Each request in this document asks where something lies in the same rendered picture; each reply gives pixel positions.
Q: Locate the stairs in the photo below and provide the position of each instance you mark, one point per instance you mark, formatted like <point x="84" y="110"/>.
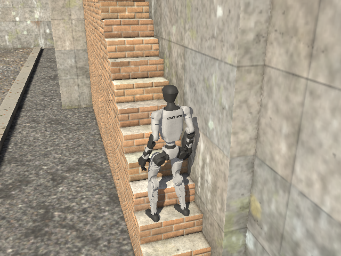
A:
<point x="127" y="78"/>

